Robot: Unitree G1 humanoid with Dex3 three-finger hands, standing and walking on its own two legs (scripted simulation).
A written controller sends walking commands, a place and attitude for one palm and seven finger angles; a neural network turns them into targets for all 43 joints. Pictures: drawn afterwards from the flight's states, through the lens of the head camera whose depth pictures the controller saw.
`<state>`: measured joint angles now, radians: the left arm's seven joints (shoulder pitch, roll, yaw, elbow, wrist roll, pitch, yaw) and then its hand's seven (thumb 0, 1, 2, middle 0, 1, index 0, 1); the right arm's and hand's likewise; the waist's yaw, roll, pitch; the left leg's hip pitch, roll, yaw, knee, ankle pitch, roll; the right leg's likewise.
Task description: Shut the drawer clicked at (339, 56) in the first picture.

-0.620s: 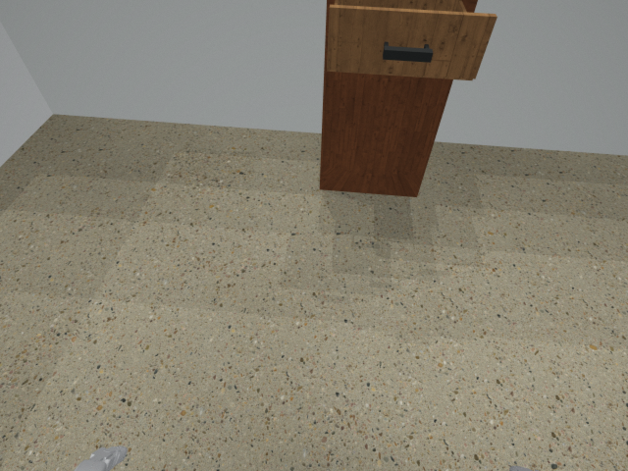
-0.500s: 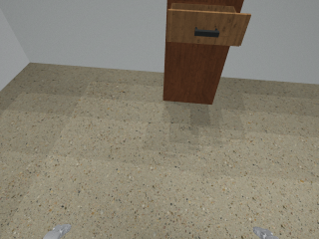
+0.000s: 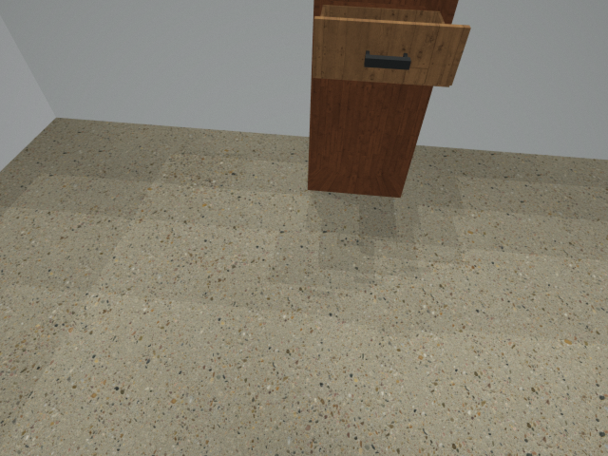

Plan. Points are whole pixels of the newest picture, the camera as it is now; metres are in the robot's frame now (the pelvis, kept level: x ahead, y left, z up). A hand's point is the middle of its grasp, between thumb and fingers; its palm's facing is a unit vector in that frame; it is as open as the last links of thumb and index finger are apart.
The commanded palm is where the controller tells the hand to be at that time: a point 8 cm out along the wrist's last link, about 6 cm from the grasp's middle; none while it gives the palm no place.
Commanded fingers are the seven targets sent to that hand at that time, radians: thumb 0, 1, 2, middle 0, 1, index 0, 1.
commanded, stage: stand and wait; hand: left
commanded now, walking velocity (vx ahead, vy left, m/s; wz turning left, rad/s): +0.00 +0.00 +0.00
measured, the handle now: (386, 58) +1.09 -0.16 +0.04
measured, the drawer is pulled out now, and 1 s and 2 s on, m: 0.29 0.29 0.29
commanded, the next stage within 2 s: look at it before walking up in 0.20 s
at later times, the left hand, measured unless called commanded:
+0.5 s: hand out of the picture +0.06 +0.24 -0.15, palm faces -0.04 -0.94 -0.33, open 7.4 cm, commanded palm none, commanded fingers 0.00 0.90 0.90 -0.20 -0.30 -0.20 -0.30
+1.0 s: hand out of the picture +0.04 +0.24 -0.16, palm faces -0.04 -0.94 -0.33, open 7.4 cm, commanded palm none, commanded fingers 0.00 0.90 0.90 -0.20 -0.30 -0.20 -0.30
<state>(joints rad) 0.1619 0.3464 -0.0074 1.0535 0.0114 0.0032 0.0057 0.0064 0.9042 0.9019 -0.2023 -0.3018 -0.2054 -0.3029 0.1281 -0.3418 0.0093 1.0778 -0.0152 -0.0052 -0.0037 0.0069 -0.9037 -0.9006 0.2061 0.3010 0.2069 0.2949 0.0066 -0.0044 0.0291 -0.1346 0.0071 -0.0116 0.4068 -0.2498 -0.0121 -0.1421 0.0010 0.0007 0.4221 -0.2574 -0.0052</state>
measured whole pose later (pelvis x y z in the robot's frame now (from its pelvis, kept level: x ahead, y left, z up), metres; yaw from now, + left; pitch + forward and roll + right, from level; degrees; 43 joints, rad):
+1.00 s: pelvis -0.02 +0.00 +0.00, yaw -1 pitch -1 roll +0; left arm 0.17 0.33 -0.01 1.09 0.01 0.00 0.01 0.01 0.91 0.90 -0.20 -0.30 -0.20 -0.30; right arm 0.14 -0.32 0.01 1.12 -0.02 -0.01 0.00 0.01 -0.90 -0.90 0.21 0.30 0.21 0.29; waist 0.01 -0.01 0.02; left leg -0.15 0.02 0.01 0.38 -0.21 -0.02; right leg -0.16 0.01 0.02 0.39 -0.20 -0.01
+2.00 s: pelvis +0.29 -0.02 +0.00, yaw -36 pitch +0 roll +0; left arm 0.16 0.26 0.10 0.89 0.04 0.03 -0.05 0.00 0.91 0.90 -0.19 -0.30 -0.19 -0.30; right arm 0.35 -0.20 -0.05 1.01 -0.02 -0.07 -0.01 0.00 -0.92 -0.90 0.20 0.30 0.20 0.29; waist -0.01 -0.03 0.04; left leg -0.12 0.09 0.30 0.39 -0.26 0.01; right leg -0.64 -0.10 -0.06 1.04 -0.17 0.03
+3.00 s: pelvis +0.55 -0.27 +0.00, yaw -65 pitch -1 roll -2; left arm 0.20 0.22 0.08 0.95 0.03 0.04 -0.02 0.01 0.91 0.90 -0.19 -0.30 -0.20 -0.30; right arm 0.27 -0.18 -0.04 0.98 -0.03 -0.04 -0.02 0.00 -0.93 -0.90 0.21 0.30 0.21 0.29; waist -0.01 -0.03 0.07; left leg -0.14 0.13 0.27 0.46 -0.30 0.01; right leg -0.53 -0.08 -0.07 0.91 -0.27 0.05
